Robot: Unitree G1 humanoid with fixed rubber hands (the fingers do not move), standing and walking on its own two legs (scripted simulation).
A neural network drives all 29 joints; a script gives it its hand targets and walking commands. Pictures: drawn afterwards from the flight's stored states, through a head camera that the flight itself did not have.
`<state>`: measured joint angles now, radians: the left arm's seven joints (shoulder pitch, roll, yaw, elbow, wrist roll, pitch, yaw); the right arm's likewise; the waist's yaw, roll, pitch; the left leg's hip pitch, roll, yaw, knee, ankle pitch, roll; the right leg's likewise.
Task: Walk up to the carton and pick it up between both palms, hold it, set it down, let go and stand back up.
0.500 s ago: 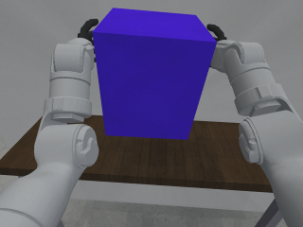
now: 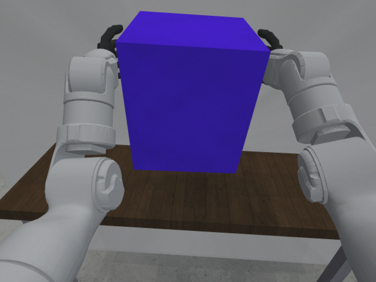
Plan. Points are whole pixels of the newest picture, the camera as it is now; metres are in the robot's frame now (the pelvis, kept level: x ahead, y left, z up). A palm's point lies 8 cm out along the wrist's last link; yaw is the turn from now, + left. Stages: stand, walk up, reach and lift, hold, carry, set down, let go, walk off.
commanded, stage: hold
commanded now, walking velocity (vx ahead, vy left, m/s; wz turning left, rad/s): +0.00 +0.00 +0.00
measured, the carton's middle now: (188, 93) +0.37 -0.01 +0.30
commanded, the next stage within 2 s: set down in 0.12 s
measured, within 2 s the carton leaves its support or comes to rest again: neither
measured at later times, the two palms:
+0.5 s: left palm (99, 36) +0.37 +0.15 +0.40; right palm (269, 44) +0.36 -0.15 +0.39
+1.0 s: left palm (116, 75) +0.39 +0.13 +0.32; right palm (262, 84) +0.38 -0.17 +0.31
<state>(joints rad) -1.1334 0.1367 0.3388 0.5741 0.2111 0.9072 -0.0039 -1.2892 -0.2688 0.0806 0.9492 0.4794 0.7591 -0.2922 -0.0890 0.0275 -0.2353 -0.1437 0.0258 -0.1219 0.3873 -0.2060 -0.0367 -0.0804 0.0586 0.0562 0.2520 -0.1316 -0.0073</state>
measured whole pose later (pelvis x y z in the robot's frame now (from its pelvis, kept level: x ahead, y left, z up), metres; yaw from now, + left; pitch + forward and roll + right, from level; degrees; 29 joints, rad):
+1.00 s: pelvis +0.00 -0.01 +0.00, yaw +1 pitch -6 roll -1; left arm -1.09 0.10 0.36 0.55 0.30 0.72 0.01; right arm -1.19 -0.17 -0.08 1.02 0.31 0.41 -0.20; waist -0.12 -0.04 -0.09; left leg -0.06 0.03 -0.12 0.36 -0.20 -0.04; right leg -0.01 0.05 0.04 0.26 -0.15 -0.02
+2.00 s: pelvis +0.00 -0.02 +0.00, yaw +1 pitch -5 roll -1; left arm -0.88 -0.04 0.35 0.44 0.29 0.63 0.10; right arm -1.02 -0.16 -0.10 1.00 0.20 0.27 -0.10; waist -0.09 -0.01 -0.05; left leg -0.06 0.04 -0.11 0.32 -0.18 -0.06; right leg -0.04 0.05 0.00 0.28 -0.16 -0.03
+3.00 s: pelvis +0.00 -0.03 +0.00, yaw -1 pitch -2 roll +0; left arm -0.74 -0.13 0.37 0.42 0.32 0.52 0.13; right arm -0.91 -0.12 -0.25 1.00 0.00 0.14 0.01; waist -0.03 0.00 -0.02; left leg -0.10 0.05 -0.07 0.28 -0.15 -0.07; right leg -0.12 0.05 -0.02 0.32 -0.16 -0.04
